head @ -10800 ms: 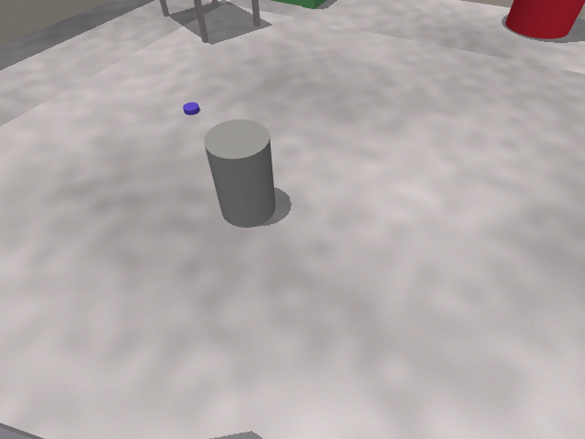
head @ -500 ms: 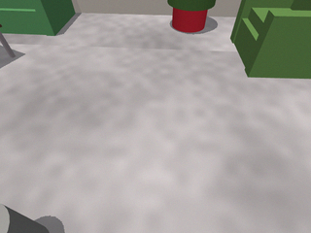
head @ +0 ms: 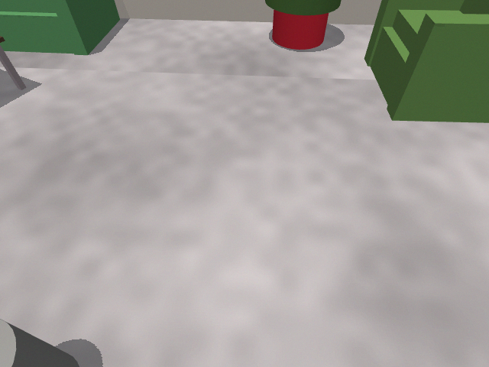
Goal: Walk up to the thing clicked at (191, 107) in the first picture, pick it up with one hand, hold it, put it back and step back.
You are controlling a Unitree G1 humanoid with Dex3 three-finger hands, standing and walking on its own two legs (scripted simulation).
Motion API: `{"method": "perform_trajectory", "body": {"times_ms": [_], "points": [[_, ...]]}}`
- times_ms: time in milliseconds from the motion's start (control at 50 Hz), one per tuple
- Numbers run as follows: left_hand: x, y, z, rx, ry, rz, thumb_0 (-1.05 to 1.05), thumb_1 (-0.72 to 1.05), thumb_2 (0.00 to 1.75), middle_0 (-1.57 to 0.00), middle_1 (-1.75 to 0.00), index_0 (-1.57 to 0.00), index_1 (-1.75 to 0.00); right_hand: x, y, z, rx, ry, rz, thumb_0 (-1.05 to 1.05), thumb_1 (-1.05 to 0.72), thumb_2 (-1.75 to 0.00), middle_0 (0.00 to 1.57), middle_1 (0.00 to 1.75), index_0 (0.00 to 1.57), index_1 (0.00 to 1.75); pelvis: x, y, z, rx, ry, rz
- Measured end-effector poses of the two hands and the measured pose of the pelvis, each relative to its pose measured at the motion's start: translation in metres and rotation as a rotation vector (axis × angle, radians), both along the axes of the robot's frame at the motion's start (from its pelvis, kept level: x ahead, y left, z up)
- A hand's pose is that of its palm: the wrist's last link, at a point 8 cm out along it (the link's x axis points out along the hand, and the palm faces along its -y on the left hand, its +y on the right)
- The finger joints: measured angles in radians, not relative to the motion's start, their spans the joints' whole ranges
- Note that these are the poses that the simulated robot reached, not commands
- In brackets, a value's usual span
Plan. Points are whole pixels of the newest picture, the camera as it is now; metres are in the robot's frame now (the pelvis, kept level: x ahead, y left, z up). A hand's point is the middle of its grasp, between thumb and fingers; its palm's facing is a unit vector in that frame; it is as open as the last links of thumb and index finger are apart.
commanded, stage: stand
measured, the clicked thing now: out of the picture +0.78 +1.48 -0.77
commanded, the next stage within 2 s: walk up in 0.02 s
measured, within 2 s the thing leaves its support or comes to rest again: neither
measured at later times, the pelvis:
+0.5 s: pelvis +0.10 -0.06 +0.00, yaw +2 degrees
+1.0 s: pelvis +0.33 -0.04 -0.01, yaw +1 degrees
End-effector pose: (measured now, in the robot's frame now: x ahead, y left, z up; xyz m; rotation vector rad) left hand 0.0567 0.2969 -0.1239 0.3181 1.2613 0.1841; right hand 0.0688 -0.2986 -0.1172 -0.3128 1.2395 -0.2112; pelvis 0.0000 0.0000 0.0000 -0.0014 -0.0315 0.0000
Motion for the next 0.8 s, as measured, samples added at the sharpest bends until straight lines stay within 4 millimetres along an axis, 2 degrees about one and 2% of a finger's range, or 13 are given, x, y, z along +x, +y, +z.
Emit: {"method": "perform_trajectory", "body": {"times_ms": [60, 120, 220, 260, 300, 380, 420, 520, 600, 680, 740, 800], "points": [[0.003, 0.001, 0.001, -0.007, -0.015, -0.003, 0.00, 0.91, 0.90, -0.20, -0.30, -0.21, -0.30, 0.002, -0.002, 0.001, 0.010, -0.021, -0.002, 0.01, -0.91, -0.90, 0.21, 0.30, 0.21, 0.30, 0.002, -0.001, -0.001, 0.002, 0.000, -0.001], [0.009, 0.004, 0.004, 0.004, -0.023, -0.020, 0.00, 0.91, 0.90, -0.20, -0.30, -0.21, -0.30, 0.000, -0.013, 0.002, 0.017, -0.055, -0.017, 0.00, -0.91, -0.90, 0.21, 0.30, 0.21, 0.30, 0.006, -0.006, -0.004, 0.008, 0.005, -0.017], [0.028, 0.002, 0.018, 0.041, -0.049, -0.037, 0.01, 0.91, 0.90, -0.20, -0.30, -0.21, -0.30, -0.010, -0.047, 0.001, 0.000, -0.037, -0.043, 0.00, -0.90, -0.90, 0.21, 0.30, 0.21, 0.30, 0.017, -0.027, -0.005, 0.021, 0.002, -0.026], [0.032, -0.002, 0.023, 0.068, -0.073, -0.036, 0.00, 0.91, 0.90, -0.20, -0.30, -0.21, -0.30, -0.008, -0.066, -0.005, -0.011, -0.014, -0.046, 0.00, -0.90, -0.90, 0.21, 0.30, 0.21, 0.30, 0.025, -0.038, -0.010, 0.024, -0.005, -0.024], [0.028, -0.003, 0.024, 0.105, -0.101, -0.012, 0.00, 0.91, 0.90, -0.20, -0.30, -0.21, -0.30, 0.002, -0.082, -0.013, -0.030, 0.014, -0.035, 0.01, -0.91, -0.90, 0.21, 0.30, 0.21, 0.30, 0.034, -0.048, -0.016, 0.013, -0.011, -0.008], [0.007, -0.014, 0.033, 0.124, -0.052, 0.061, 0.00, 0.91, 0.90, -0.20, -0.30, -0.21, -0.30, 0.041, -0.090, -0.009, -0.015, -0.004, -0.009, 0.01, -0.91, -0.90, 0.21, 0.30, 0.21, 0.30, 0.058, -0.055, -0.008, -0.004, -0.023, 0.001], [0.003, -0.019, 0.036, 0.120, -0.016, 0.087, 0.00, 0.91, 0.90, -0.20, -0.30, -0.21, -0.30, 0.063, -0.090, -0.004, -0.002, -0.032, 0.014, 0.01, -0.91, -0.90, 0.21, 0.30, 0.20, 0.30, 0.071, -0.057, -0.004, -0.009, -0.026, 0.010], [0.019, -0.028, 0.031, 0.099, 0.012, 0.127, 0.01, 0.90, 0.90, -0.20, -0.30, -0.21, -0.30, 0.117, -0.082, -0.002, 0.020, -0.034, 0.084, 0.01, -0.91, -0.90, 0.20, 0.30, 0.20, 0.30, 0.108, -0.059, -0.004, -0.021, -0.022, 0.044], [0.048, -0.029, 0.015, 0.067, 0.017, 0.145, 0.01, 0.90, 0.90, -0.20, -0.30, -0.21, -0.30, 0.170, -0.067, -0.004, 0.023, -0.021, 0.143, 0.01, -0.91, -0.90, 0.21, 0.30, 0.20, 0.30, 0.144, -0.055, -0.012, -0.033, -0.020, 0.066], [0.087, -0.023, -0.009, 0.031, 0.030, 0.147, 0.01, 0.90, 0.90, -0.20, -0.30, -0.21, -0.30, 0.239, -0.045, -0.007, 0.008, -0.073, 0.193, 0.01, -0.91, -0.90, 0.21, 0.30, 0.21, 0.30, 0.187, -0.043, -0.025, -0.024, -0.013, 0.073], [0.127, -0.021, -0.021, 0.005, 0.039, 0.136, 0.01, 0.90, 0.90, -0.20, -0.30, -0.21, -0.30, 0.283, -0.030, -0.003, 0.001, -0.170, 0.203, 0.01, -0.91, -0.90, 0.21, 0.30, 0.21, 0.30, 0.213, -0.033, -0.030, -0.003, -0.020, 0.070], [0.176, -0.021, -0.016, -0.013, -0.003, 0.091, 0.01, 0.91, 0.90, -0.20, -0.30, -0.21, -0.30, 0.308, -0.023, 0.010, 0.008, -0.227, 0.171, 0.01, -0.91, -0.90, 0.21, 0.30, 0.21, 0.30, 0.239, -0.031, -0.022, 0.003, -0.022, 0.062]]}}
